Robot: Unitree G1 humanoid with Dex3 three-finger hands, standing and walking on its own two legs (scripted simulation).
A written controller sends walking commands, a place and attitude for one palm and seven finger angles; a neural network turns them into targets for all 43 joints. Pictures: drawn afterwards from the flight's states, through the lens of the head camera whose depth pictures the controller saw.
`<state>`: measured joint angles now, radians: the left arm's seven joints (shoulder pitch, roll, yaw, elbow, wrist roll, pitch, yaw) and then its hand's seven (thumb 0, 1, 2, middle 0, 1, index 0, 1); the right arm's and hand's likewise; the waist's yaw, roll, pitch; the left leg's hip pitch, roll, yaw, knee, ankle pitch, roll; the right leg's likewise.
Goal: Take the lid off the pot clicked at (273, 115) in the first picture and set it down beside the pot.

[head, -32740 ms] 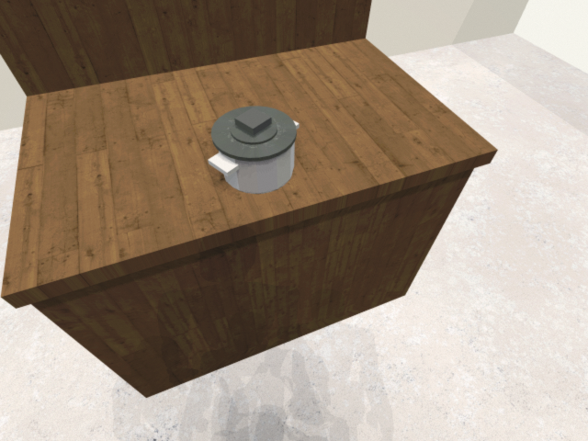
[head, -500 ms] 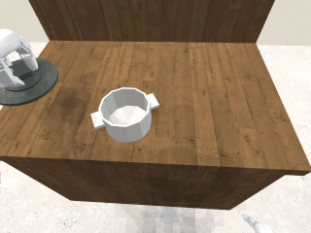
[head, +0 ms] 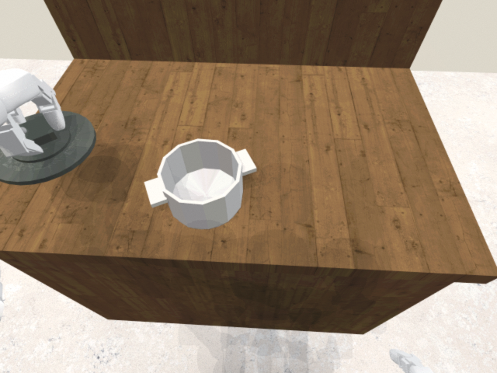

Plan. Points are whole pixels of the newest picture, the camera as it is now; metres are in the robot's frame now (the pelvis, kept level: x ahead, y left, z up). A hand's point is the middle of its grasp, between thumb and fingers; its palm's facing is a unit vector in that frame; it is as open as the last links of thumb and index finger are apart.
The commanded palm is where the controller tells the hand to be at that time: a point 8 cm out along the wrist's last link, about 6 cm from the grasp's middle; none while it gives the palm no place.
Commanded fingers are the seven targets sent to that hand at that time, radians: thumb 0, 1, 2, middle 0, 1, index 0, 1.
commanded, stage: lower the lid onto the table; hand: left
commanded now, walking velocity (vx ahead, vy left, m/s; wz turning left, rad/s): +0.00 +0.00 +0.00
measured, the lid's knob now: (34, 133) +0.43 +0.35 +0.14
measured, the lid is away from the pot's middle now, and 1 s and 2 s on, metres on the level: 0.24 0.23 0.24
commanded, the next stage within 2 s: none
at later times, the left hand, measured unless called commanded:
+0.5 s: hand (34, 149) +0.40 +0.34 +0.13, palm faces -0.37 -0.13 -0.92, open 7.7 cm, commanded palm +0.41 +0.34 +0.20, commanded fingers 0.00 0.47 1.08 -0.90 -1.01 -0.94 -1.02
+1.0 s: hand (52, 156) +0.42 +0.33 +0.10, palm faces -0.43 -0.13 -0.89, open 7.7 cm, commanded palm +0.42 +0.34 +0.17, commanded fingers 0.00 0.47 1.08 -0.90 -1.01 -0.94 -1.02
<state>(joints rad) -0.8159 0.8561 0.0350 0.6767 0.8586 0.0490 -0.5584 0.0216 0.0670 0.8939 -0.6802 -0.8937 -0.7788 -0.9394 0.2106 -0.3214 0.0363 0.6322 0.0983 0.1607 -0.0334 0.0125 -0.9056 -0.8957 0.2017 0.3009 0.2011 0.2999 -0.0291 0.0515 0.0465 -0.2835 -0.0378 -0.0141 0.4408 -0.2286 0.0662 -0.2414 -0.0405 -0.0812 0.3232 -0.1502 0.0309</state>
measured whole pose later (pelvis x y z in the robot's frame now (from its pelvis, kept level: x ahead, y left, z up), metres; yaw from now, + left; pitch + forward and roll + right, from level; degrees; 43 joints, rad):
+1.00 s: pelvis +0.00 +0.01 +0.00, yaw -1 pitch +7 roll -2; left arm -0.78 0.83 0.04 0.83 0.87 -0.13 -0.48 0.02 0.08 0.90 -0.67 -0.89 -0.78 -0.94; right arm 0.23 -0.31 0.02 0.67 0.08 0.17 -0.03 0.01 -0.91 -0.90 0.20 0.30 0.20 0.30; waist -0.06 0.03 0.03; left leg -0.34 -0.04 -0.01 0.47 -0.24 0.08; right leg -0.30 -0.04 -0.07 0.34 -0.15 0.04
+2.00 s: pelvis +0.00 +0.02 -0.01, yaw -2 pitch +11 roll -3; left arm -0.80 0.83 0.06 1.03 0.93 -0.23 -0.39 0.02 0.07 0.89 -0.67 -0.90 -0.80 -0.95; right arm 0.27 -0.30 0.02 0.69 0.09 0.17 -0.06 0.01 -0.90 -0.90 0.20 0.30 0.20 0.30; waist -0.08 0.02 0.00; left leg -0.47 -0.03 0.01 0.58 -0.29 0.09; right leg -0.42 -0.03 -0.05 0.43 -0.19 0.04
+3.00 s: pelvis +0.00 +0.03 -0.02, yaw -3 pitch +12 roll -4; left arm -0.74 0.84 0.09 0.96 0.93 -0.28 -0.34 -0.01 0.20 0.69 -0.53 -1.01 -0.57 -0.99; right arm 0.27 -0.29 0.02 0.64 0.09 0.21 -0.06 0.01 -0.90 -0.90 0.20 0.30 0.20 0.30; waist -0.07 0.02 -0.03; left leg -0.56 -0.03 0.02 0.68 -0.33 0.10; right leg -0.51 -0.03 -0.04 0.52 -0.22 0.02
